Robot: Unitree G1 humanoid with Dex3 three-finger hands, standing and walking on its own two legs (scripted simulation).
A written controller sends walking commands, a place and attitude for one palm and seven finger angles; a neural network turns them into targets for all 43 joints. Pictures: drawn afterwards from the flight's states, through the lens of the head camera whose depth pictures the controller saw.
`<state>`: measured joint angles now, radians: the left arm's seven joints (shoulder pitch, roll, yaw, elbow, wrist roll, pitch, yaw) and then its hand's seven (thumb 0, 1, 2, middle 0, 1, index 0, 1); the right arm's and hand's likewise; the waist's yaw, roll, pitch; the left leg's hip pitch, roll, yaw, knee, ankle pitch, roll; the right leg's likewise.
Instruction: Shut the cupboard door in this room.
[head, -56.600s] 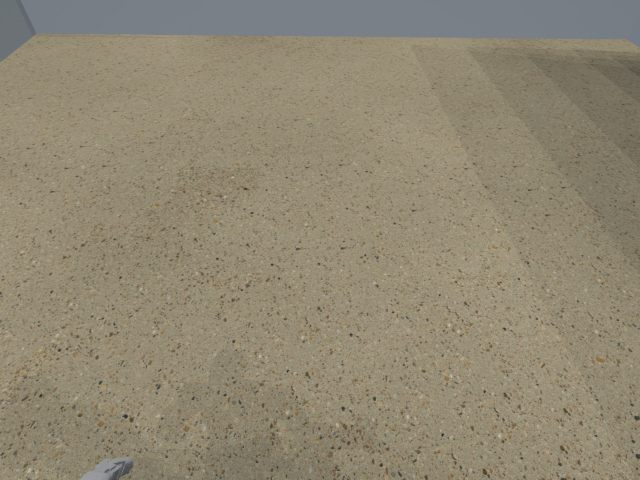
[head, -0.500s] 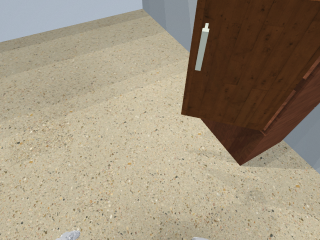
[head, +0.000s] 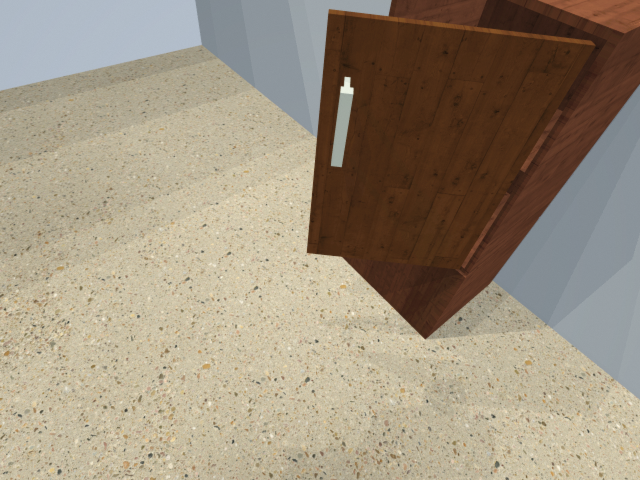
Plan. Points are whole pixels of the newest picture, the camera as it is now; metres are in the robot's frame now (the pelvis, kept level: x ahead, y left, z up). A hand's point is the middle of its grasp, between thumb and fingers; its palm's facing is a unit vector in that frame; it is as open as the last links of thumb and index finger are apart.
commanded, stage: take the last steps up to it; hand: left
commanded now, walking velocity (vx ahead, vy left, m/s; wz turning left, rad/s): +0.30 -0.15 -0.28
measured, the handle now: (341, 123) +0.68 +0.00 +0.08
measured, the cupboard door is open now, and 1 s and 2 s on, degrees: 47 47 47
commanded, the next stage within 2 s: come to a stop and stand still in 0.68 s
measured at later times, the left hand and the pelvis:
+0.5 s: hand (263, 452) +0.19 +0.08 -0.16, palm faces -0.11 -0.97 -0.20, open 7.3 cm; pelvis +0.08 -0.09 +0.00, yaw -6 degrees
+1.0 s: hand (295, 404) +0.26 +0.04 -0.18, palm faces -0.05 -0.98 -0.19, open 7.3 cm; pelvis +0.22 -0.14 +0.00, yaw -5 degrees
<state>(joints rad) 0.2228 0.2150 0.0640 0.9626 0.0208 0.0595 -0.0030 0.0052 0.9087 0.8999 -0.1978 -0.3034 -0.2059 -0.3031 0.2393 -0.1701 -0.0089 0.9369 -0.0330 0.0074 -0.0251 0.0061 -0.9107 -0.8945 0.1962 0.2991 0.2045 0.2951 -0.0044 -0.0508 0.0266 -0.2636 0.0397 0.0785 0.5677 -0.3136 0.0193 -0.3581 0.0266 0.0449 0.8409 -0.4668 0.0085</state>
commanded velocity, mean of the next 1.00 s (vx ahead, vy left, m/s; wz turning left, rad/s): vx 0.11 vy -0.07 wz -0.05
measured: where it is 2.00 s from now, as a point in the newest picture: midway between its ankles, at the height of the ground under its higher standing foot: outside the picture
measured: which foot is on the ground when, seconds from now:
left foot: down 0.00-0.38, up 0.40-0.70, down 0.72-1.00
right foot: up 0.00-0.36, down 0.38-0.74, up 0.76-0.98, down 1.00-1.00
